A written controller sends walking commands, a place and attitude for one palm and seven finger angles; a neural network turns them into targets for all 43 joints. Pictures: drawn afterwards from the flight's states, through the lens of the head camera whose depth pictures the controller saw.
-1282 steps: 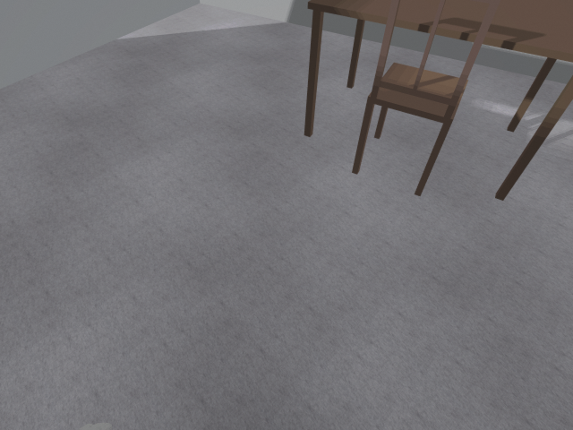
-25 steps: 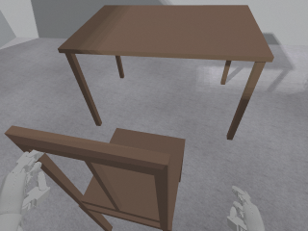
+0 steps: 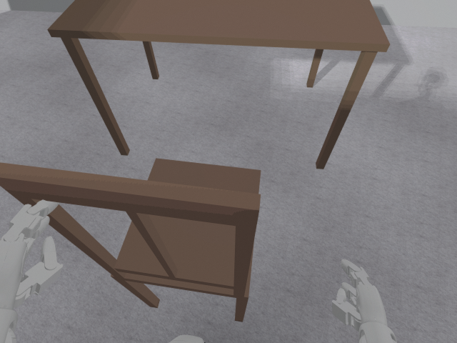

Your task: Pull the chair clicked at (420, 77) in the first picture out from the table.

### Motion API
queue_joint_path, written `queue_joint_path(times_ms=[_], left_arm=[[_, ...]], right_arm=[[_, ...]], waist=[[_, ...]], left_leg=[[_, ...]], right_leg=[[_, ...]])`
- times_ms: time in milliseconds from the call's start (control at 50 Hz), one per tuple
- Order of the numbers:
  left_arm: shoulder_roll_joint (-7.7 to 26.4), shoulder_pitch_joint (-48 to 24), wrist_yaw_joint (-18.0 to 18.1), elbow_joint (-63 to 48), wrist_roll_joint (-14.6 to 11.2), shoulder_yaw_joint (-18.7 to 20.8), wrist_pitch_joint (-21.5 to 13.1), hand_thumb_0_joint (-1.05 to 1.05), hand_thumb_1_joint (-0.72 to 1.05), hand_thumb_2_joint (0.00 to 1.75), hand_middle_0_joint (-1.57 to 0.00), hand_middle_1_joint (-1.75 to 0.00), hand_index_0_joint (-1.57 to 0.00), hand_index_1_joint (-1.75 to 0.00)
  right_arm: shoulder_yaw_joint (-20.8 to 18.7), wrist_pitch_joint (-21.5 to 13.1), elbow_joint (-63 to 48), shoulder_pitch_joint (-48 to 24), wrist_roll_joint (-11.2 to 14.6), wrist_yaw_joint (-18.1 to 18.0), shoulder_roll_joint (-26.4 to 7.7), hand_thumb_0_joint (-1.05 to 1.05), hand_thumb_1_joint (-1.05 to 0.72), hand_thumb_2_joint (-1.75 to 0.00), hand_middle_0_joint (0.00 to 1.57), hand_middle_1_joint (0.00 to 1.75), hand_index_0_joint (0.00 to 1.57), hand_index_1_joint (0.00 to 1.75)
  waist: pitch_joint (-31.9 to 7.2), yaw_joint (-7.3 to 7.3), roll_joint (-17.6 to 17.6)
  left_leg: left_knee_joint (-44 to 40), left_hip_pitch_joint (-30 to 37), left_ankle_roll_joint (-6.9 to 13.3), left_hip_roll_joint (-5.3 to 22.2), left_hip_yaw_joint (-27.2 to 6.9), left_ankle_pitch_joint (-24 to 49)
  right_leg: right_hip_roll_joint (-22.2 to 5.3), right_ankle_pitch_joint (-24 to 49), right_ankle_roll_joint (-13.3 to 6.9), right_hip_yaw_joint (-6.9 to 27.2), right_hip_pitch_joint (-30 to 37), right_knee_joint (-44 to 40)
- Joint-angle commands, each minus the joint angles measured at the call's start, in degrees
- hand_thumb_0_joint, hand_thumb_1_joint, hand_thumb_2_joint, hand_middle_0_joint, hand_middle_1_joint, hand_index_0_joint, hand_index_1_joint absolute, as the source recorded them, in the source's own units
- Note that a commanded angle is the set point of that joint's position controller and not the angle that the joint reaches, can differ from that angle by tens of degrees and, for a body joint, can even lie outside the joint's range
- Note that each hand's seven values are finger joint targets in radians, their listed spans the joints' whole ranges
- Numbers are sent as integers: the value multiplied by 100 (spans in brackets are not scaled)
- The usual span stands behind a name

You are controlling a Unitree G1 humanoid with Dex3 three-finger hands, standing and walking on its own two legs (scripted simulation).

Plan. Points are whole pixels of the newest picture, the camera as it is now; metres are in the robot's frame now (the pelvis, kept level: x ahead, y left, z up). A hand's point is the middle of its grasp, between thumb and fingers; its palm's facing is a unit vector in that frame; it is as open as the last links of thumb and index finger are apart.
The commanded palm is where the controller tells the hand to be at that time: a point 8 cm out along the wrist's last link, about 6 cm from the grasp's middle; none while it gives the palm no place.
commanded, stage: step back with the hand held close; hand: left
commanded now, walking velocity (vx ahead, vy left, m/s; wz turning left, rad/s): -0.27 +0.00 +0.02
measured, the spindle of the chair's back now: (158, 248) +0.27 +0.18 -0.06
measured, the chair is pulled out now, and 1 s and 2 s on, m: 0.59 0.62 0.62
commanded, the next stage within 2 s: stop stepping back and stand still in 0.92 s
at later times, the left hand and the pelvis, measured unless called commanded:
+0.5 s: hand out of the picture +0.13 +0.30 +0.19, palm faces +0.56 -0.72 -0.41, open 7.2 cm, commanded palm +0.08 +0.32 +0.18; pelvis -0.06 +0.02 -0.02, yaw +0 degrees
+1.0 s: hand out of the picture +0.07 +0.30 +0.17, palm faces +0.49 -0.74 -0.47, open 7.4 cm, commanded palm -0.01 +0.33 +0.18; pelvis -0.14 +0.03 -0.01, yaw +2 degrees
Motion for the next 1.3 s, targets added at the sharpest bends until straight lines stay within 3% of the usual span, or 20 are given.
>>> queue_joint_path(times_ms=[0, 160, 280, 420, 540, 640, 680, 720, 760, 800, 840, 860, 900, 920, 940, 980, 1040, 1140, 1240, 1280], left_arm=[[1441, -651, 441, -2877, 55, 1696, -1397, 0, 90, 90, -20, -30, -20, -30], [1595, -470, 490, -2968, 129, 2043, -1762, 0, 90, 90, -20, -30, -20, -30], [1542, -660, 558, -2585, 120, 2152, -2023, 0, 90, 90, -20, -30, -20, -30], [525, -764, 519, -516, 235, 1473, -1645, 0, 90, 90, -20, -30, -20, -30], [831, -1131, 461, -1681, 449, 1594, -1861, 0, 90, 90, -20, -30, -20, -30], [1119, -409, 289, -2164, 504, 2218, -2373, 0, 90, 90, -20, -30, -20, -30], [1026, -426, 217, -2091, 412, 2231, -2567, 0, 90, 90, -20, -30, -20, -30], [1017, -469, 193, -1915, 249, 2218, -2654, 0, 90, 90, -20, -30, -20, -30], [919, -469, 118, -1731, 158, 2011, -2581, 0, 90, 90, -20, -30, -20, -30], [926, -779, 214, -1305, 118, 1790, -2448, 0, 90, 90, -20, -30, -20, -30], [745, -1102, 265, -962, 193, 1665, -2205, 0, 90, 90, -20, -30, -20, -30], [686, -1259, 246, -1032, 229, 1578, -2186, 0, 90, 90, -20, -30, -20, -30], [714, -1040, 276, -962, 362, 1693, -2149, 0, 90, 90, -20, -30, -20, -30], [706, -889, 281, -1196, 402, 1693, -2212, 0, 90, 90, -20, -30, -20, -30], [755, -692, 274, -1346, 408, 1711, -2269, 0, 90, 90, -20, -30, -20, -30], [778, -371, 218, -1955, 323, 1732, -2397, 0, 90, 90, -20, -30, -20, -30], [768, -61, 224, -2473, 262, 1789, -2297, 0, 90, 90, -20, -30, -20, -30], [1051, 221, 247, -1787, 166, 2086, -2039, 0, 90, 90, -20, -30, -20, -30], [697, -386, 226, -754, 120, 1613, -1779, 0, 90, 90, -20, -30, -20, -30], [617, -814, 267, -887, 159, 1383, -1737, 0, 90, 90, -20, -30, -20, -30]], right_arm=[[-265, -283, -841, -290, -20, -115, -586, 0, -90, -90, 20, 30, 20, 30], [-271, -580, -708, -25, -102, -181, -655, 0, -90, -90, 20, 30, 20, 30], [-299, -832, -417, 197, -185, -159, -665, 0, -90, -90, 20, 30, 20, 30], [-377, -498, -327, 21, -85, 42, -667, 0, -90, -90, 20, 30, 20, 30], [-311, -486, -785, -271, -97, 42, -805, 0, -90, -90, 20, 30, 20, 30], [-419, -776, -695, 3, -222, 106, -778, 0, -90, -90, 20, 30, 20, 30], [-407, -912, -505, 177, -256, 133, -681, 0, -90, -90, 20, 30, 20, 30], [-448, -965, -298, 264, -288, 131, -645, 0, -90, -90, 20, 30, 20, 30], [-609, -954, -234, 294, -180, 81, -732, 0, -90, -90, 20, 30, 20, 30], [-633, -865, -128, 204, -152, 72, -655, 0, -90, -90, 20, 30, 20, 30], [-523, -748, -86, -80, -247, 151, -466, 0, -90, -90, 20, 30, 20, 30], [-412, -727, -162, -207, -248, 138, -356, 0, -90, -90, 20, 30, 20, 30], [-393, -681, -204, -219, -227, 55, -462, 0, -90, -90, 20, 30, 20, 30], [-466, -671, -266, -219, -221, 42, -569, 0, -90, -90, 20, 30, 20, 30], [-592, -667, -322, -222, -171, 80, -698, 0, -90, -90, 20, 30, 20, 30], [-528, -744, -370, -43, -351, 215, -495, 0, -90, -90, 20, 30, 20, 30], [-620, -748, -397, 59, -218, 371, -579, 0, -90, -90, 20, 30, 20, 30], [-414, -560, -557, 186, -87, 230, -569, 0, -90, -90, 20, 30, 20, 30], [-491, -496, -344, 334, -114, 160, -732, 0, -90, -90, 20, 30, 20, 30], [-370, -441, -340, 257, -129, 174, -660, 0, -90, -90, 20, 30, 20, 30]], waist=[[-2064, -7, 784], [-1821, -67, 1321], [-1586, -168, 395], [-908, -319, -715], [-629, -275, 1093], [-1087, -190, 1755], [-1157, -177, 1453], [-1763, -178, 1097], [-2015, -212, 188], [-1618, -321, -914], [-1232, -353, -1259], [-910, -376, -1382], [-926, -380, -1055], [-1191, -314, -363], [-1626, -317, 714], [-2099, -268, 1439], [-2236, -228, 1190], [-1435, -323, 814], [-1084, -435, -860], [-1065, -523, -1109]], left_leg=[[-325, -51, 310, 657, -565, 1538], [-649, -1367, 423, 662, -740, -901], [255, -908, 263, 320, -516, -1648], [929, -623, 247, 310, -295, -1474], [-1568, -3116, 851, 1315, -1586, -3024], [-1336, -3219, 1045, 1328, -1416, -2777], [-1029, -2313, 953, 1221, -1350, -2081], [-156, -475, 666, 1065, -994, 301], [748, 190, 330, 541, -325, -302], [2873, 432, 7, -121, 123, -874], [3160, -199, 58, -90, -101, -1001], [2272, -614, 114, 88, -261, -1144], [62, -579, 196, 144, -66, 307], [-600, -271, 403, 687, -441, 2128], [-709, 368, 711, 1442, -953, 3538], [-469, 755, 1149, 1942, -1380, 4903], [-310, 659, 1004, 1568, -831, 3776], [-630, -1127, 493, 904, -480, -1696], [2092, 83, 173, -90, 168, -1264], [2001, -7, 282, -27, 108, -1163]], right_leg=[[-505, 1419, -140, 396, 820, 4], [-391, 367, -113, 455, 1039, 162], [-811, -1080, -409, 963, -344, -590], [-950, -1959, -498, 746, -1843, -799], [35, -840, -26, 310, 355, 1415], [259, -389, -47, 272, 1103, 1563], [247, -639, -136, 232, 557, 845], [35, -55, -256, 362, -73, -332], [-347, 174, -562, 811, -718, -550], [-1702, -371, -1198, 1958, -2132, -1340], [-1919, 1244, -1331, 1785, -1901, -1168], [-1756, 1914, -1075, 1345, -1372, -793], [-1105, 2638, -531, 842, -601, 253], [-610, 2333, -222, 649, -508, 874], [-253, 604, -62, 540, -827, 1818], [58, -1843, 26, 656, -1571, 3173], [5, -1371, -4, 493, -1106, 2460], [8, -357, -37, 19, 678, -511], [-1192, -2503, -871, 1546, -2057, -1688], [-1358, -2232, -818, 1290, -1938, -1515]])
